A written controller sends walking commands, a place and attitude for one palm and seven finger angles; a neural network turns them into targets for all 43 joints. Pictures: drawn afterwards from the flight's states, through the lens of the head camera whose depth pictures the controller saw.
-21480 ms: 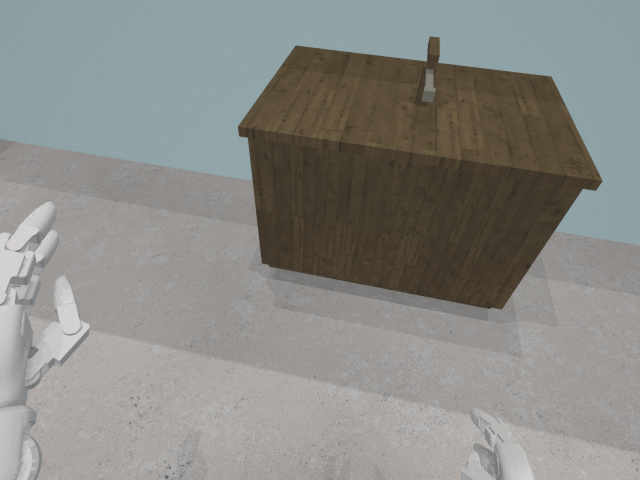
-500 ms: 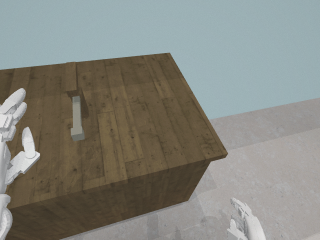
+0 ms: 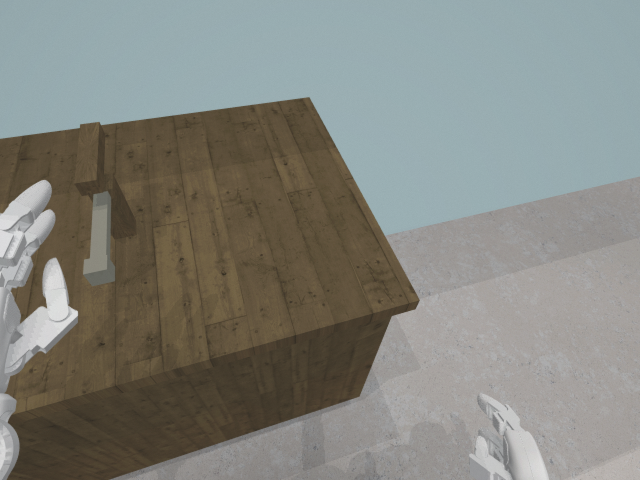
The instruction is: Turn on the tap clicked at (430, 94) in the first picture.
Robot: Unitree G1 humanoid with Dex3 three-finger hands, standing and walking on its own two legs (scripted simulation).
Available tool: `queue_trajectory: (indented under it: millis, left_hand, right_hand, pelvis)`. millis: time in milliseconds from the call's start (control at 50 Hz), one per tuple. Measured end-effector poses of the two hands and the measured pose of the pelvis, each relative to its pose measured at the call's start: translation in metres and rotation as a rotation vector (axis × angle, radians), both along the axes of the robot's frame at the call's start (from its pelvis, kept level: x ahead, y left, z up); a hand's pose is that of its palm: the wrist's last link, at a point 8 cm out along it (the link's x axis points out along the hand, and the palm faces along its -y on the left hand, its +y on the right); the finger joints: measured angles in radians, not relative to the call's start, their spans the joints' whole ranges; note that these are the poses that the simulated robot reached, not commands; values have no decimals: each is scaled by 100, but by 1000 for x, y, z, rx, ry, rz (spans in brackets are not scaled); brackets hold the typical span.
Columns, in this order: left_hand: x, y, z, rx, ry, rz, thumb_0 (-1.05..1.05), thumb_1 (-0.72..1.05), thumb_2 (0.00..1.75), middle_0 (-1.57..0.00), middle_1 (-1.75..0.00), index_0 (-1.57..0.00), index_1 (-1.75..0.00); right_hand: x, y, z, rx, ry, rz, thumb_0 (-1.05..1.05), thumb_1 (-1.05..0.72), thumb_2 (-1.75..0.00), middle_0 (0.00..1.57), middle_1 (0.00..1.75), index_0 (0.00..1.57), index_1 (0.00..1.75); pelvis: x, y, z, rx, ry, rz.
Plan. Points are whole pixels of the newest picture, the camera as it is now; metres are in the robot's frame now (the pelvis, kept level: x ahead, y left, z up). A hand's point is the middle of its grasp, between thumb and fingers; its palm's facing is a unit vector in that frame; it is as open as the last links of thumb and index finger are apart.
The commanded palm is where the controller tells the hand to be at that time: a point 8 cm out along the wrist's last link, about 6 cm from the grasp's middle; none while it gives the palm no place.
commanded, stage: shuffle to correct the standing spot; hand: left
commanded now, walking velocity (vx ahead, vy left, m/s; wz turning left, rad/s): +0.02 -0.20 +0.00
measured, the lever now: (99, 270) +0.34 +0.32 +0.04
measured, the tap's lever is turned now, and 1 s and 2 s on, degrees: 0 0 0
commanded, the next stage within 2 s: come to a stop and stand still in 0.22 s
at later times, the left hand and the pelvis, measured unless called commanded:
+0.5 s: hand (46, 283) +0.24 +0.26 +0.18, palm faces +0.40 -0.80 -0.45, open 7.4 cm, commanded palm +0.16 +0.27 +0.18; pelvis -0.01 -0.01 +0.00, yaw -1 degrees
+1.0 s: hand out of the picture +0.20 +0.30 +0.16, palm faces +0.40 -0.86 -0.33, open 7.4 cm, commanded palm +0.14 +0.34 +0.18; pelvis -0.01 +0.05 +0.01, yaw +1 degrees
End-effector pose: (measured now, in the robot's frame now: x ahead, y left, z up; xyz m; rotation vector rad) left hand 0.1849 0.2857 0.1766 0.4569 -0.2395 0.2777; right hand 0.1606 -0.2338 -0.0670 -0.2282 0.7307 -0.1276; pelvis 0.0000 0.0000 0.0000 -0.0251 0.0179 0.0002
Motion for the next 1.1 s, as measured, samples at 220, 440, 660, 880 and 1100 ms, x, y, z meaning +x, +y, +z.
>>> queue_trajectory:
  millis: [220, 440, 660, 880, 1100]
  left_hand:
    - [6, -11, 5, 30, -15, -16, 2, 89, 90, -21, -31, -21, -30]
    - [14, 16, 24, 154, -92, 25, 2, 88, 90, -22, -31, -21, -30]
    - [-18, 1, 1, 43, -29, -56, 2, 89, 90, -21, -31, -21, -30]
    - [-29, 57, 2, -41, -117, 112, 2, 89, 90, -21, -30, -21, -30]
    - [-19, 66, 4, 1, -89, 43, 2, 89, 90, -21, -30, -21, -30]
  right_hand:
    - [-5, -17, -5, -12, 23, -33, 1, -90, -90, 20, 30, 20, 30]
    - [-9, -9, -8, -9, 28, 44, 1, -90, -90, 20, 30, 20, 30]
    - [-24, 5, -4, 4, -31, -16, 1, -90, -90, 20, 30, 20, 30]
    - [-12, 65, 6, 14, -39, 98, 1, -90, -90, 20, 30, 20, 30]
    - [12, 97, 17, 32, -89, 132, 1, -90, -90, 20, 30, 20, 30]
  pelvis:
    - [4, -11, -4, 5, -3, 3]
    - [-3, -17, -3, 17, -3, -3]
    - [-13, 11, -3, 20, -27, 3]
    - [-16, 40, 5, 8, -30, 16]
    - [-11, 59, 7, 2, -19, 21]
